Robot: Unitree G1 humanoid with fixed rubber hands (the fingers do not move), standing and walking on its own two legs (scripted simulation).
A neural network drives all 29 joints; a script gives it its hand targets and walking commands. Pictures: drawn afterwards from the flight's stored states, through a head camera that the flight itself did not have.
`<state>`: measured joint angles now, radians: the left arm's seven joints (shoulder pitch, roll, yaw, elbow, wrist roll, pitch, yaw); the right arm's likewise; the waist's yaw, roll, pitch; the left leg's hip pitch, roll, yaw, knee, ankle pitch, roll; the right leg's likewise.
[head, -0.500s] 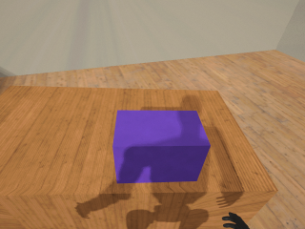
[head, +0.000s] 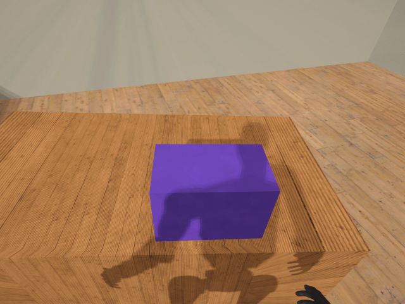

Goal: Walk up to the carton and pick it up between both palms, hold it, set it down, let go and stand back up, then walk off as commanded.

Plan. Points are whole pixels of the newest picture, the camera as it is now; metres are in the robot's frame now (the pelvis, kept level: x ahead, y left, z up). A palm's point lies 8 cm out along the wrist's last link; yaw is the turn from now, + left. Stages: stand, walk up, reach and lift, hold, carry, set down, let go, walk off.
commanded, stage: stand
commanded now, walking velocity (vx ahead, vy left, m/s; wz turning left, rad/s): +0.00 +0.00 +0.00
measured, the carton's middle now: (209, 191) +0.45 +0.00 -0.03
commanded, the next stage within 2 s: walk off in 0.18 s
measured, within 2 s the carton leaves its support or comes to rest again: neither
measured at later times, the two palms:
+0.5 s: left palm out of the picture +0.06 +0.31 -0.10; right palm out of the picture +0.14 -0.25 -0.08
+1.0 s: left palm out of the picture -0.09 +0.27 -0.10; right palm out of the picture -0.03 -0.34 -0.16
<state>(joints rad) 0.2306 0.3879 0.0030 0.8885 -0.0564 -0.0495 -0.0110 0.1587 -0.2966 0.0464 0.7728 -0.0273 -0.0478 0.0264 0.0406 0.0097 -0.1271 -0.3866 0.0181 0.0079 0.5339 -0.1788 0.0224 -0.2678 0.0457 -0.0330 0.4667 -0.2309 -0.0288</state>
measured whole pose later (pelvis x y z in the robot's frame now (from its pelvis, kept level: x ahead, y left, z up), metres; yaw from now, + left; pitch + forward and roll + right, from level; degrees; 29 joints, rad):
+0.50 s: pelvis -0.01 +0.00 +0.00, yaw +0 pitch +0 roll -2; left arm 0.23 0.39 0.02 0.90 -0.06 -0.03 0.00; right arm 0.16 -0.30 0.05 0.79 -0.03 -0.03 0.01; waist 0.04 0.01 -0.05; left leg -0.38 0.02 0.01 0.54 -0.17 0.03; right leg -0.27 0.05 -0.03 0.49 -0.23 -0.03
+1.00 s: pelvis -0.15 -0.06 -0.03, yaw -1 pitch -6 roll +2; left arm 0.21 0.38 0.08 0.89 -0.05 0.03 0.03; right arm 0.16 -0.41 0.05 0.79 -0.02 0.08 -0.03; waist 0.04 0.08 0.20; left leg -0.49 -0.10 -0.15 1.24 -0.44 0.03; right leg -0.32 0.05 -0.03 0.81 -0.38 -0.09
